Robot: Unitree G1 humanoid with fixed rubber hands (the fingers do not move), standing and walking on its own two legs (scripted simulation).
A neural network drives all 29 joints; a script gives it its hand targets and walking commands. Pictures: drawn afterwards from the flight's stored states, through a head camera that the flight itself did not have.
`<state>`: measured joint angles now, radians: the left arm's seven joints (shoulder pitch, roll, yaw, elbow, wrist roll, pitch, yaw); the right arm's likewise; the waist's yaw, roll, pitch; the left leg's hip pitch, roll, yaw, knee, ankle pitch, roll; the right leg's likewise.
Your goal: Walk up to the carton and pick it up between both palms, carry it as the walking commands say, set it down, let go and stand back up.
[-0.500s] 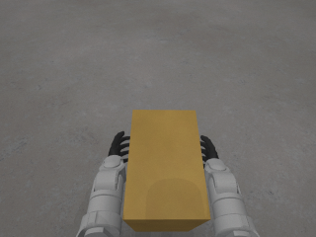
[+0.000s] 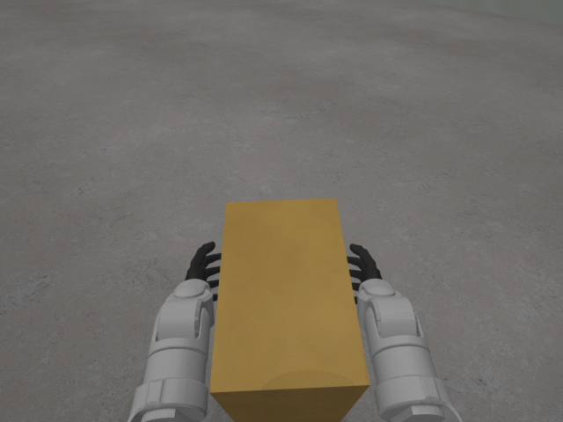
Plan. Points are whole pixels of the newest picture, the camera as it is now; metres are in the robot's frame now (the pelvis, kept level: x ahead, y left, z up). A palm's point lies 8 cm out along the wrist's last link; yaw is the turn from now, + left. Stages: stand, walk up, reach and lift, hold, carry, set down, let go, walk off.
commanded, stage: reach and lift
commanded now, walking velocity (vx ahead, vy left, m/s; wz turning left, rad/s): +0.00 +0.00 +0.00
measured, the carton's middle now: (285, 320) +0.30 +0.00 -0.02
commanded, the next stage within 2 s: hold in 0.90 s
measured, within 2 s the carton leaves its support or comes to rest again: neither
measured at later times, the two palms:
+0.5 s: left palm (200, 286) +0.31 +0.13 +0.05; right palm (371, 291) +0.31 -0.13 +0.05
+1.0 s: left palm (197, 304) +0.29 +0.13 +0.04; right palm (373, 303) +0.29 -0.13 +0.04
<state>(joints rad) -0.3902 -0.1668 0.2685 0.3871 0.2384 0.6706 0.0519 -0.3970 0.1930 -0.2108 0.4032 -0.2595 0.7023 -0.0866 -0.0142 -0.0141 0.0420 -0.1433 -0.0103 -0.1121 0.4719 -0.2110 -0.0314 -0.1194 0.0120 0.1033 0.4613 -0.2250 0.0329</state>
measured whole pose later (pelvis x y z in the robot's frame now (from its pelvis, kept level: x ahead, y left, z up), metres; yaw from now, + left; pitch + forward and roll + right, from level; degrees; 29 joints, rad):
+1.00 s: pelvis +0.00 +0.00 +0.00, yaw -1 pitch -9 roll +0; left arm -0.32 -0.17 0.22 0.30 0.26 0.76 0.04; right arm -0.34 0.18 -0.13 0.35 -0.27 0.78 -0.08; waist 0.00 -0.01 0.07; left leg -0.09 0.00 -0.10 0.45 -0.20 -0.03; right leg -0.08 0.02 0.12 0.45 -0.21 0.03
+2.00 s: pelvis +0.00 -0.04 -0.02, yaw -2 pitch +3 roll +0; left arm -0.30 -0.15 0.14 -0.03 0.07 0.98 0.18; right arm -0.30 0.16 -0.08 0.02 -0.12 0.97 -0.15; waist 0.02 0.00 -0.10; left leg -0.44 0.06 -0.07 0.70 -0.31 -0.08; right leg -0.45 0.08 0.08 0.72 -0.32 -0.02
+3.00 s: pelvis -0.12 -0.18 -0.01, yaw -2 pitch +3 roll +1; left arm -0.27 -0.16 0.06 -0.21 0.10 1.21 0.15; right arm -0.24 0.15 -0.05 -0.24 -0.11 1.24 -0.17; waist -0.02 0.06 -0.04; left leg -0.58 0.10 0.08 1.03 -0.52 -0.06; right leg -0.42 0.00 -0.08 0.59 -0.23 -0.06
